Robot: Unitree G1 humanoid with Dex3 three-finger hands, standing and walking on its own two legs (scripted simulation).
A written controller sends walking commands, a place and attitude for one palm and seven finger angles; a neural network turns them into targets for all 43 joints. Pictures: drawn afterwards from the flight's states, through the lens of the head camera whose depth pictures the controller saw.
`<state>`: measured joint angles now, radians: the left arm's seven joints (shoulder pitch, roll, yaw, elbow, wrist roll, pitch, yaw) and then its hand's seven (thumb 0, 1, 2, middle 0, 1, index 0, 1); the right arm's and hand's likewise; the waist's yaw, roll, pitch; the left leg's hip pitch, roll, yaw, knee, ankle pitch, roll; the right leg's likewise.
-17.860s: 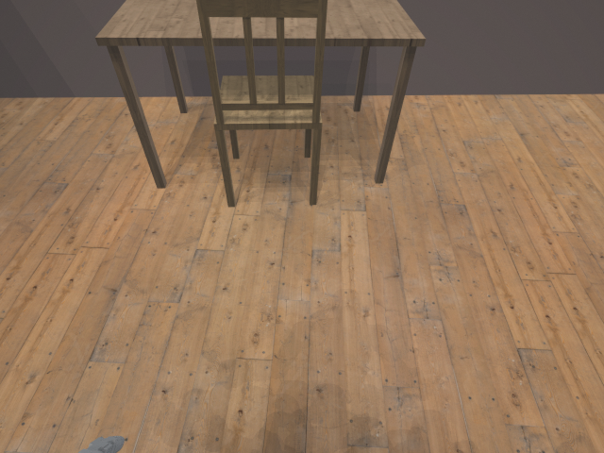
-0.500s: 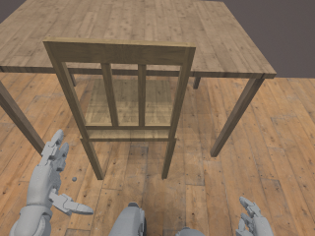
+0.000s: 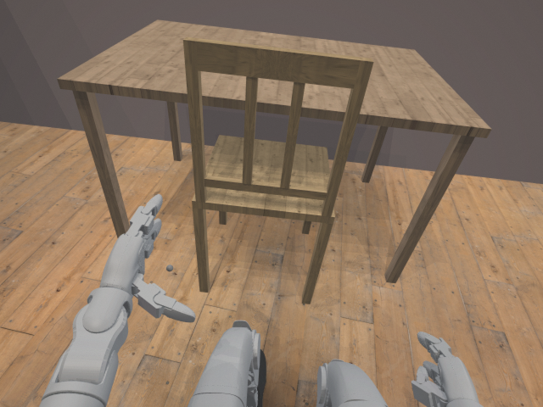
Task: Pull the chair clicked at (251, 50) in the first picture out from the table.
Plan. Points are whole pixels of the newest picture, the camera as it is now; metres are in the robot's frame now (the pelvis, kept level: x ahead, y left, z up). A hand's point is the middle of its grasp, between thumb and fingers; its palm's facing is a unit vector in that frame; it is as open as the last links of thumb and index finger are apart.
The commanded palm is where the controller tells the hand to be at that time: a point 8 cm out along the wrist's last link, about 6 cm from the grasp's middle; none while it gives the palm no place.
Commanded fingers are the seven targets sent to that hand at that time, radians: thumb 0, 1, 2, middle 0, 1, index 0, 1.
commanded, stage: relax the arm and regain balance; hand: left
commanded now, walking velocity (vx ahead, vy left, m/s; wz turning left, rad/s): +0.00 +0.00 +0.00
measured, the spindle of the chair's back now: (249, 134) +0.73 +0.07 +0.07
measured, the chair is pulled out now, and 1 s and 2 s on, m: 0.00 0.00 0.00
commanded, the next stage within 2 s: none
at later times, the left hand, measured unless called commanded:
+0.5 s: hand out of the picture -0.28 +0.32 -0.05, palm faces +0.00 -0.95 -0.31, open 16.7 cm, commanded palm none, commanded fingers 0.00 -0.50 0.30 -0.15 -0.30 -0.15 -0.30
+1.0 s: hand out of the picture -0.66 +0.39 -0.02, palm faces -0.04 -0.97 -0.26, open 16.7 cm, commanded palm none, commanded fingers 0.00 -0.50 0.30 -0.15 -0.30 -0.15 -0.30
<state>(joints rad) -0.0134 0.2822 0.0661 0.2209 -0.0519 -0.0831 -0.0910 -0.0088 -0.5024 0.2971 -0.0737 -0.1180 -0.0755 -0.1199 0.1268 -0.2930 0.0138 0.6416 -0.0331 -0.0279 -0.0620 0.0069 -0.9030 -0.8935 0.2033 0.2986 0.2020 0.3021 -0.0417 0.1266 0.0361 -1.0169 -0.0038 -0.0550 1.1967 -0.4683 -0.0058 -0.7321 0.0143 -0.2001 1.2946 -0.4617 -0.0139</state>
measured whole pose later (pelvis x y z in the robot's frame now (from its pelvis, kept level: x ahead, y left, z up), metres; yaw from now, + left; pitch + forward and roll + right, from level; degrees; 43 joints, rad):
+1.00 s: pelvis -0.81 +0.20 +0.12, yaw -6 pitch -4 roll -3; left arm 0.22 0.19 0.10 0.76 0.05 0.08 0.07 0.11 -0.59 0.26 -0.15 -0.30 -0.15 -0.30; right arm 0.25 -0.27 -0.11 0.77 -0.05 0.09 -0.03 0.01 -0.93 -0.89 0.20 0.30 0.20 0.30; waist -0.06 0.01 0.04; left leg -0.39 -0.06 -0.10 1.26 -0.42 0.00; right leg -0.37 0.08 -0.01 0.71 -0.27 -0.04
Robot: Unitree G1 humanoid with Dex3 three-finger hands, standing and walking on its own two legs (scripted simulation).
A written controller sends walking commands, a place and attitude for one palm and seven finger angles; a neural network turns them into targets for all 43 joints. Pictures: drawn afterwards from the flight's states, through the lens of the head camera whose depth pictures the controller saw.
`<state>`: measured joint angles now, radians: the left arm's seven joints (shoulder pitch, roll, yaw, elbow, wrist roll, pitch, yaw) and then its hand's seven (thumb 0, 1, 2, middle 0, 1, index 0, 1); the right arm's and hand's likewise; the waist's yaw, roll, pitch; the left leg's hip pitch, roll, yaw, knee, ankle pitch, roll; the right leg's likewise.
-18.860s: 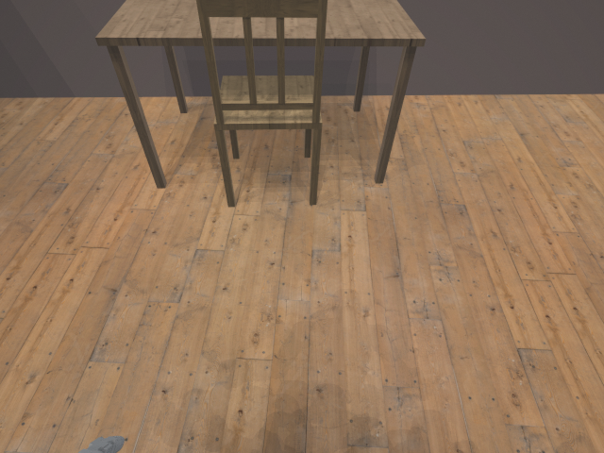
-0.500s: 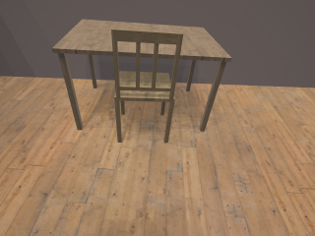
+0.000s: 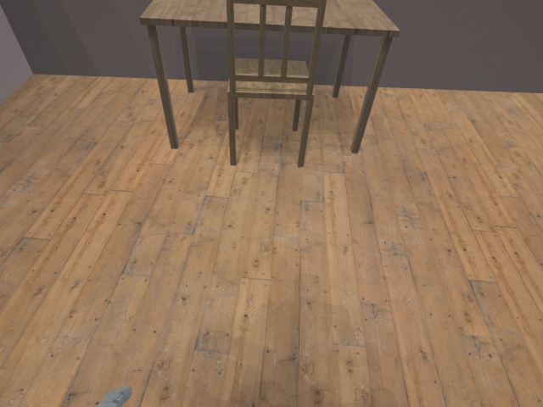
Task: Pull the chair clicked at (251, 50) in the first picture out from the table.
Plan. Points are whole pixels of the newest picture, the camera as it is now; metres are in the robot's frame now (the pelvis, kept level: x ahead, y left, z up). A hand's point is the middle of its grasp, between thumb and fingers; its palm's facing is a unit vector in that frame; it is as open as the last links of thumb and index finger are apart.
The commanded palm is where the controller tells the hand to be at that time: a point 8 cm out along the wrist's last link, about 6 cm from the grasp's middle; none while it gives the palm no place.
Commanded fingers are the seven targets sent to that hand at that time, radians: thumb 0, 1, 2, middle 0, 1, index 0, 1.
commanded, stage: relax the arm and regain balance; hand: left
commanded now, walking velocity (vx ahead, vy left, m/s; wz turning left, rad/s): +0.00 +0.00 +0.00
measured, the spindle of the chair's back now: (262, 42) +1.54 +0.04 -0.05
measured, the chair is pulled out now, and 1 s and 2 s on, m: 0.00 0.00 0.00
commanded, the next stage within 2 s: none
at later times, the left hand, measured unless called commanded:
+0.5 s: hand out of the picture -0.12 +0.26 -0.12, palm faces +0.08 -0.95 -0.29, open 16.5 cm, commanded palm none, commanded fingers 0.00 -0.50 0.30 -0.15 -0.30 -0.15 -0.30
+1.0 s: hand out of the picture -0.22 +0.29 -0.14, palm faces +0.06 -0.97 -0.25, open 16.4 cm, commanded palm none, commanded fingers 0.00 -0.50 0.30 -0.15 -0.30 -0.15 -0.30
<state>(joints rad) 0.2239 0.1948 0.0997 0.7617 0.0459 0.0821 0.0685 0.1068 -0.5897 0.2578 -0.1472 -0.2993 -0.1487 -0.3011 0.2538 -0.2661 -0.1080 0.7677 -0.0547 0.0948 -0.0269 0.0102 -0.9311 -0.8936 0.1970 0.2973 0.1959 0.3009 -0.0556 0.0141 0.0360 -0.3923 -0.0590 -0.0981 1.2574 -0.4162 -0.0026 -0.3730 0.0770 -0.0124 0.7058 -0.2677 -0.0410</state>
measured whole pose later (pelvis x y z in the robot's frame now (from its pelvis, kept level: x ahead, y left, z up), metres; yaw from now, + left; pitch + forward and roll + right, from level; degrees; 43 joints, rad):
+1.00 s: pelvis -0.34 +0.09 +0.01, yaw -1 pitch -4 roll -1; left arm 0.14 0.20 0.12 0.92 0.01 0.06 0.02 0.11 -0.54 0.28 -0.15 -0.30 -0.15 -0.30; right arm 0.29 -0.14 -0.06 0.96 -0.05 0.05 -0.02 0.00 -0.91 -0.89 0.20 0.30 0.20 0.30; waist -0.06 0.03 0.10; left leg -0.40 -0.06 -0.06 0.67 -0.31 0.04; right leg -0.40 0.02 0.07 0.64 -0.34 0.00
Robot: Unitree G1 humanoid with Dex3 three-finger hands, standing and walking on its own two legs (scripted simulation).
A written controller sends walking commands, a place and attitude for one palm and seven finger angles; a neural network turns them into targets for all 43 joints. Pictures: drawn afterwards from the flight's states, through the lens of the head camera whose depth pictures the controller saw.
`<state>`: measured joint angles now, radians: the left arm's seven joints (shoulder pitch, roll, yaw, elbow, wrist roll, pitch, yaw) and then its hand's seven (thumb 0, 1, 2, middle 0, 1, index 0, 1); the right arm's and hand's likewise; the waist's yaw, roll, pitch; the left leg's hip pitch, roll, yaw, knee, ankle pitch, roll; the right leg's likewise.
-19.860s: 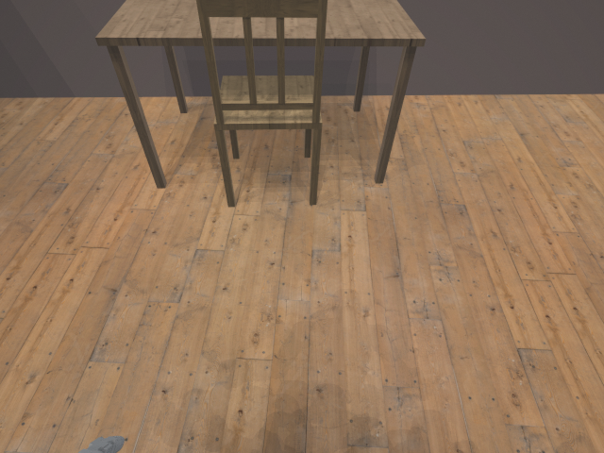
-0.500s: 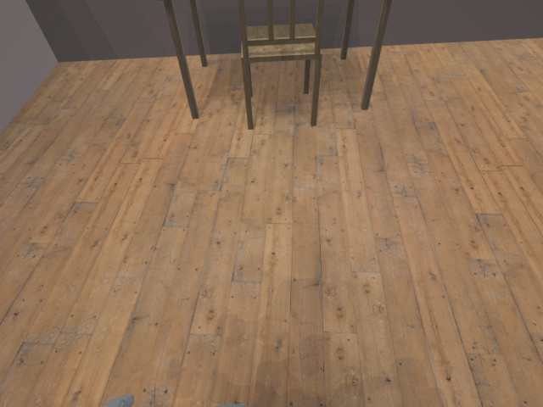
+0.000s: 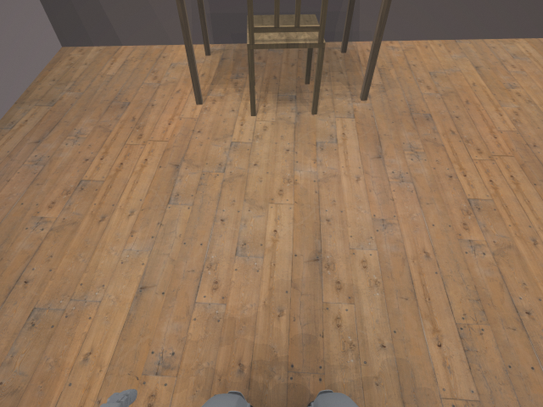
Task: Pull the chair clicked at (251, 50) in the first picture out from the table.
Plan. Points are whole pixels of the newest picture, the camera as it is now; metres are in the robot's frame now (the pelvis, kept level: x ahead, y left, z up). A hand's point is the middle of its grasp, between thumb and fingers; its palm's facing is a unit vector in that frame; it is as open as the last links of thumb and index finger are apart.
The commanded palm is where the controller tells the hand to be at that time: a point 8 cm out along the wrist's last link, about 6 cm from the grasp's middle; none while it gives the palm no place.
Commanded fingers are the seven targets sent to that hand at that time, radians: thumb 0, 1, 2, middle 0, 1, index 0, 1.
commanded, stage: relax the arm and regain balance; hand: left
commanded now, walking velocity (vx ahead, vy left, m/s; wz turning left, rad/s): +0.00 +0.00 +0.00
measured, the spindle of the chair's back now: out of the picture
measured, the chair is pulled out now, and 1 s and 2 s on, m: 0.00 0.00 0.00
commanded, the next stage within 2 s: step back with the hand held close in 1.04 s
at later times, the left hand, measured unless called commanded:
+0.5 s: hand out of the picture +0.02 +0.20 -0.13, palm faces +0.14 -0.94 -0.30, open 16.7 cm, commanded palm none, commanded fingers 0.00 -0.50 0.30 -0.15 -0.30 -0.15 -0.30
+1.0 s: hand out of the picture +0.02 +0.20 -0.13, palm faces +0.11 -0.98 -0.19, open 16.4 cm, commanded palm none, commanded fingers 0.00 -0.50 0.30 -0.15 -0.30 -0.15 -0.30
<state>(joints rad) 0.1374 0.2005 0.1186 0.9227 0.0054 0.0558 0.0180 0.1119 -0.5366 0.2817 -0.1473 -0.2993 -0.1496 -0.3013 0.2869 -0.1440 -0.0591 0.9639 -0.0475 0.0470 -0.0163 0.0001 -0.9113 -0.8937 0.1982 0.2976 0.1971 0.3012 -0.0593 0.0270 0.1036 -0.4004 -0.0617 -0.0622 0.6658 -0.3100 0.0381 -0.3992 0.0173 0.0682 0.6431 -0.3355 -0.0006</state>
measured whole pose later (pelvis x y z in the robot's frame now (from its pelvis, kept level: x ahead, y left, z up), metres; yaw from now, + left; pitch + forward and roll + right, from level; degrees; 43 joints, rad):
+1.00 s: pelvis -0.09 +0.02 +0.02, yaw +1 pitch -2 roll +0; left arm 0.11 0.16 0.07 1.00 -0.03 -0.01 0.02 0.12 -0.52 0.28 -0.15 -0.30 -0.15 -0.30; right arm 0.27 -0.15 -0.01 1.11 -0.02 0.00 -0.02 0.00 -0.92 -0.89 0.20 0.30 0.19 0.30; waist -0.02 0.01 0.07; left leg -0.14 -0.03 0.00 0.40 -0.22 0.02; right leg -0.17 0.00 0.03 0.42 -0.20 0.00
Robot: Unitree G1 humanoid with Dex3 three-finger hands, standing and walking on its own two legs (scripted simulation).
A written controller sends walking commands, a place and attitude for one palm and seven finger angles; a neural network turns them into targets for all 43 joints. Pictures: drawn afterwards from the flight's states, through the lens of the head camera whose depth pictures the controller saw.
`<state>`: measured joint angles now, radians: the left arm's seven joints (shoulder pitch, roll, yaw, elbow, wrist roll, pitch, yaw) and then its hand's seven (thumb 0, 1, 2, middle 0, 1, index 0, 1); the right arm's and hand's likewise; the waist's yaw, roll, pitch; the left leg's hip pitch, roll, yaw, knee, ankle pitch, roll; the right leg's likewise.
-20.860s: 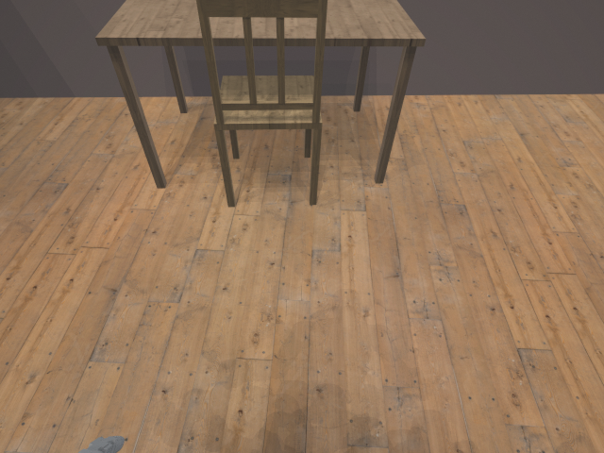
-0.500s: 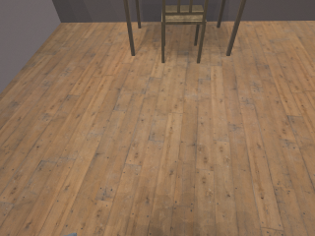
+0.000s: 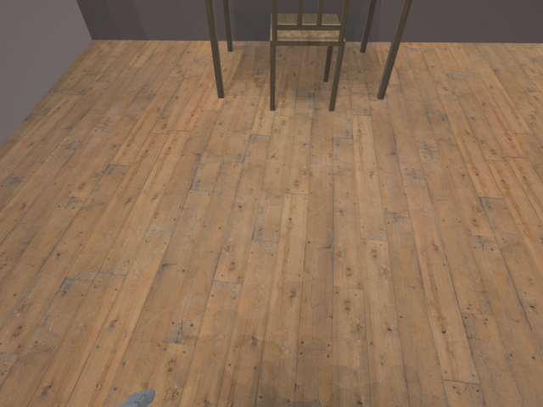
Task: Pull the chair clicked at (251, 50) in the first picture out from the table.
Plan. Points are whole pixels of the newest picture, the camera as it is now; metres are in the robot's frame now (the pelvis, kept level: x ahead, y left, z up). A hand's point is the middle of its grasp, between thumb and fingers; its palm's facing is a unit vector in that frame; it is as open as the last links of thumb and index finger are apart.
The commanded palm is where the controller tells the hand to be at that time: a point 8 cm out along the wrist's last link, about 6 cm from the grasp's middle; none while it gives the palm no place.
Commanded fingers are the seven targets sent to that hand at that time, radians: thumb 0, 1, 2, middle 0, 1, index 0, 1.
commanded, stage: relax the arm and regain balance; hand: left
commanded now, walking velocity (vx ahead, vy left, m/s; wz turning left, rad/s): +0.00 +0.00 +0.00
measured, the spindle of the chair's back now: out of the picture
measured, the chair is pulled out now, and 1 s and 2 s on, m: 0.00 0.00 0.00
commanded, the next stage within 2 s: step back with the hand held close in 0.04 s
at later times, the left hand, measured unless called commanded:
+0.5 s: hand out of the picture +0.20 +0.24 +0.29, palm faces +0.52 -0.68 -0.52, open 8.0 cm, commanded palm +0.12 +0.29 +0.17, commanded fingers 0.00 0.90 0.90 -0.20 -0.30 -0.20 -0.30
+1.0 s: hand out of the picture +0.12 +0.24 +0.21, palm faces +0.37 -0.70 -0.61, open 7.4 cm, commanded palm +0.05 +0.28 +0.17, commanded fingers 0.00 0.90 0.90 -0.20 -0.30 -0.20 -0.30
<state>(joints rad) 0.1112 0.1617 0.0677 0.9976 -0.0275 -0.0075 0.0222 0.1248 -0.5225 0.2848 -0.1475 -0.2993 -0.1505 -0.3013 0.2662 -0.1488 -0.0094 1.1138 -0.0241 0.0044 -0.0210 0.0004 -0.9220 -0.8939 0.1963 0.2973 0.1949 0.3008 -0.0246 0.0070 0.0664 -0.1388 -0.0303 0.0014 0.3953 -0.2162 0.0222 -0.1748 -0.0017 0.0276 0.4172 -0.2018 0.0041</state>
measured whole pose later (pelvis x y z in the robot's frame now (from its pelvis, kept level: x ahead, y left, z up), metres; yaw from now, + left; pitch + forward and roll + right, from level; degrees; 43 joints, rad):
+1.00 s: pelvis -0.10 +0.00 -0.01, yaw -2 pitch +1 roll -2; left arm 0.55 0.50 0.58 -0.71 -0.08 -0.22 0.15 0.02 0.89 0.90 -0.20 -0.30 -0.20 -0.30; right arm 0.11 -0.12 -0.02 0.60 0.02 -0.10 0.02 0.01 -0.91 -0.89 0.20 0.30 0.20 0.30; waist 0.03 0.06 0.17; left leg -0.37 0.11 0.04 0.52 -0.18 -0.03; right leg -0.32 -0.01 -0.05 0.67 -0.36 0.03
